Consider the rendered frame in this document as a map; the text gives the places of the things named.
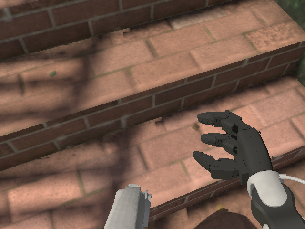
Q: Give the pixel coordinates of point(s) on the robot right forearm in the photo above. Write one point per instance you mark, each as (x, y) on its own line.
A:
(273, 203)

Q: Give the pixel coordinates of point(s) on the left robot thigh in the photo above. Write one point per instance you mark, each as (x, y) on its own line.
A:
(130, 210)

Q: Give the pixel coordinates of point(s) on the right robot hand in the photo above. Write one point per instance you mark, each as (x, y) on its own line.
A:
(241, 141)

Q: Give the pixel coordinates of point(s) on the robot left shin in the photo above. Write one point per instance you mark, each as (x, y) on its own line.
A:
(130, 185)

